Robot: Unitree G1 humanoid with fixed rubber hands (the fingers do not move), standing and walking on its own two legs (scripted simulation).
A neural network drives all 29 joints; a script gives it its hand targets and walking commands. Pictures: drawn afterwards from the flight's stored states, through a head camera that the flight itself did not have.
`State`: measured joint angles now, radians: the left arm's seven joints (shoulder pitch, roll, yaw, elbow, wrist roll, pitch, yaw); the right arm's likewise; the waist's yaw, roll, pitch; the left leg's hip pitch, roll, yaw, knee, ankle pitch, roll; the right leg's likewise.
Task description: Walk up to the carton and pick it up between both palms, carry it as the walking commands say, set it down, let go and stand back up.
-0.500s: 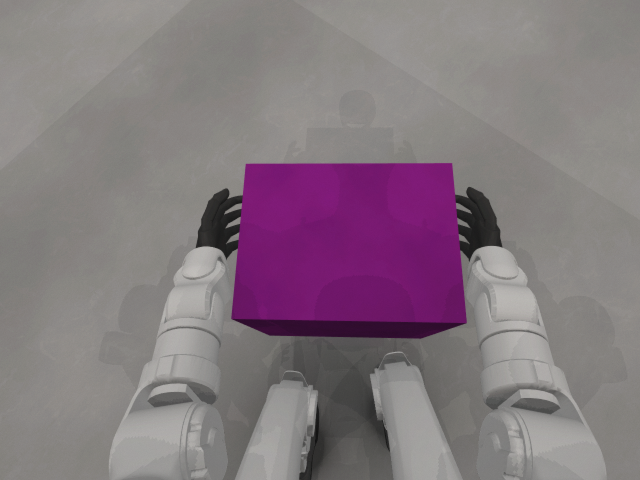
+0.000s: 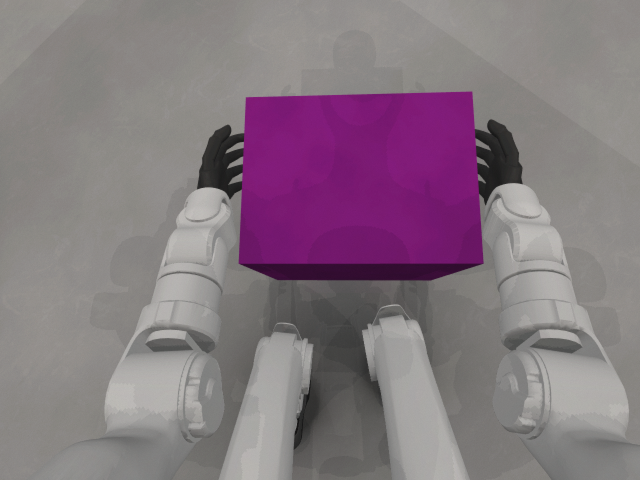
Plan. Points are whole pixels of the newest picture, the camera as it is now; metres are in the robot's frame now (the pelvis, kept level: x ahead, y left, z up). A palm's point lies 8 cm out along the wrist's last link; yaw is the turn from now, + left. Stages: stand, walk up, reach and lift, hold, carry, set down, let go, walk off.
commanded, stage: set down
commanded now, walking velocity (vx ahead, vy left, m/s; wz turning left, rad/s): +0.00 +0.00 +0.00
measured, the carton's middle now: (354, 205) +0.45 -0.05 -0.17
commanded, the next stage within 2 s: none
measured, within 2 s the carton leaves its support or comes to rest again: neither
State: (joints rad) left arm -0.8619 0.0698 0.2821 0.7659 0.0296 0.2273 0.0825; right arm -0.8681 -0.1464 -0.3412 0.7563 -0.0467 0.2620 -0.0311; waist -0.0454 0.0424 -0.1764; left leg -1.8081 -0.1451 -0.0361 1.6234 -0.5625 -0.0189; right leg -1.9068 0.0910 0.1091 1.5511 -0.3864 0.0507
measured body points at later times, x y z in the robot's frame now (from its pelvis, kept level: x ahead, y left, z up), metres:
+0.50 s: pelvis -0.04 +0.00 -0.06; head +0.33 -0.04 +0.18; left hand +0.51 +0.12 -0.23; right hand +0.47 -0.23 -0.23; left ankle +0.07 +0.11 -0.51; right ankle +0.12 -0.13 -0.51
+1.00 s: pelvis -0.05 -0.01 -0.12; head +0.32 -0.03 +0.11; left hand +0.52 +0.13 -0.29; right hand +0.50 -0.22 -0.29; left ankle +0.07 +0.11 -0.51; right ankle +0.12 -0.12 -0.51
